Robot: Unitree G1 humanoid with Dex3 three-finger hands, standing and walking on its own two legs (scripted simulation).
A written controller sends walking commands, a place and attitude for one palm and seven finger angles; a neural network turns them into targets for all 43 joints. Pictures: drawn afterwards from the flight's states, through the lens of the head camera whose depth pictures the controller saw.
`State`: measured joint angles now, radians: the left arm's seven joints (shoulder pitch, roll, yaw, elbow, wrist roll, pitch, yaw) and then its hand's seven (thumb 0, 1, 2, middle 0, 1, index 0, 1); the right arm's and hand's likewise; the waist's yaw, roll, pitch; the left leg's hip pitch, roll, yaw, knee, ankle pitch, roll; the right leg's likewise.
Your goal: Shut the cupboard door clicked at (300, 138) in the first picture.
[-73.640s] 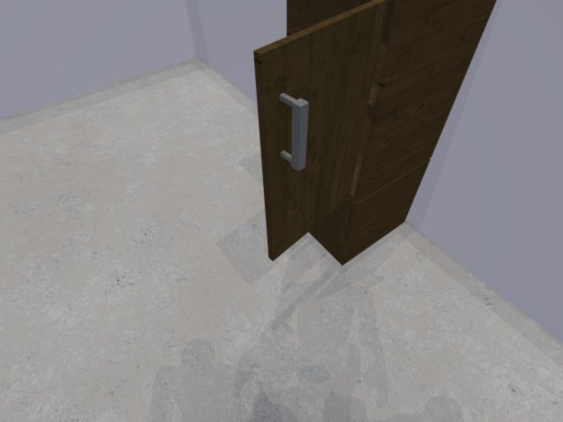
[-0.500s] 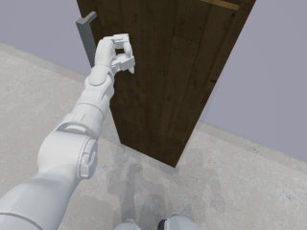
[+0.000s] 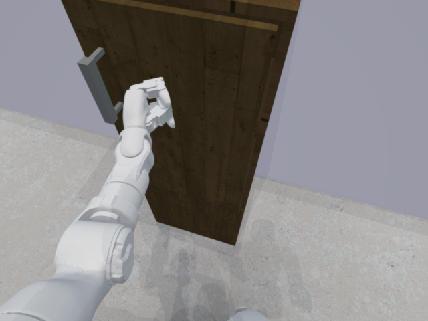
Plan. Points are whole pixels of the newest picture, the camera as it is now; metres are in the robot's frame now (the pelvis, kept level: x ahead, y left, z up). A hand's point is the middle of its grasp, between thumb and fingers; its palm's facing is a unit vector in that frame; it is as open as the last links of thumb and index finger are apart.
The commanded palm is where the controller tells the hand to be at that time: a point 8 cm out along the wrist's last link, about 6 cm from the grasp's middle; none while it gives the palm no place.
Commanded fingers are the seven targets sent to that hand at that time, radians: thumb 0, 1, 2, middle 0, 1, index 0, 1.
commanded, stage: pull the fist back off the door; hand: left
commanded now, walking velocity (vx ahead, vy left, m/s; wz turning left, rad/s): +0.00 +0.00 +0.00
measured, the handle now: (105, 87) +0.55 +0.17 +0.12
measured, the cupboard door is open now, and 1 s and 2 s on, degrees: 0 0 0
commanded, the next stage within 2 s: draw the hand back to the body in 0.20 s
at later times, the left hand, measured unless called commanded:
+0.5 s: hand (156, 126) +0.42 +0.07 +0.14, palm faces +0.00 -1.00 +0.01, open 3.1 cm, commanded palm +0.38 +0.13 +0.14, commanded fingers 0.00 0.90 0.90 -1.30 -1.50 -1.30 -1.50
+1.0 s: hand (81, 190) +0.29 +0.15 +0.17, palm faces +0.14 -0.97 -0.19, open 3.1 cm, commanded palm +0.25 +0.21 +0.18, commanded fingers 0.00 0.90 0.90 -0.89 -1.05 -0.89 -1.05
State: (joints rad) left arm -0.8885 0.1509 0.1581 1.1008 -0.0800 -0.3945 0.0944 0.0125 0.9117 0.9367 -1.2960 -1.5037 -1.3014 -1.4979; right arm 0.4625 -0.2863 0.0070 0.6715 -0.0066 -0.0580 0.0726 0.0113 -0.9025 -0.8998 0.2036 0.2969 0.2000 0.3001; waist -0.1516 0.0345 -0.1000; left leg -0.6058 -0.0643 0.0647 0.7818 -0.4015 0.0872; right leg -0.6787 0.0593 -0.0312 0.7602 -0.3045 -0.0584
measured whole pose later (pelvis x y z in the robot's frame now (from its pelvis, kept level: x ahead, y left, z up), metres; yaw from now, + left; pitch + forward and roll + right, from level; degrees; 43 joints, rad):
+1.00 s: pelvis +0.01 -0.02 +0.03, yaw +2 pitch -2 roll +0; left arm 0.05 0.25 0.05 -0.08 -0.11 -0.02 0.03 0.02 0.89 0.90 -1.13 -1.32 -1.13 -1.31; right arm 0.16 -0.23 0.05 0.57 0.05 -0.01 -0.05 0.01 -0.90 -0.90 0.20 0.30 0.20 0.30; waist 0.01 0.06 -0.03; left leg -0.15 -0.06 0.01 0.48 -0.29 0.06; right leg -0.21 0.07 -0.06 0.46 -0.21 -0.08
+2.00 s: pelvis +0.03 +0.03 +0.04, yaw +3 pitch -3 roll -2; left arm 0.47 0.35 0.33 -0.41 -0.07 -0.09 0.10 0.02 0.89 0.90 -0.21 -0.31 -0.21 -0.30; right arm 0.21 -0.23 0.02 0.62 0.02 -0.07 -0.04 0.02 -0.90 -0.90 0.20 0.30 0.20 0.30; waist 0.05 0.08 -0.02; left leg -0.07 -0.10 0.01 0.42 -0.29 0.10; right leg -0.13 0.04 -0.05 0.39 -0.21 -0.02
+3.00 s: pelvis -0.06 +0.02 +0.02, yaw +3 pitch +2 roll -3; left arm 0.51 0.44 0.49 -0.51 -0.03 -0.27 0.14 0.02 0.88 0.90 -0.21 -0.31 -0.22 -0.30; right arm 0.24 -0.23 -0.02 0.57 -0.01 -0.03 -0.08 0.02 -0.90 -0.90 0.21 0.30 0.20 0.30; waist 0.00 0.01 -0.06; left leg -0.42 -0.06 0.02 0.63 -0.24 0.12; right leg -0.35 0.07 0.06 0.74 -0.30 0.00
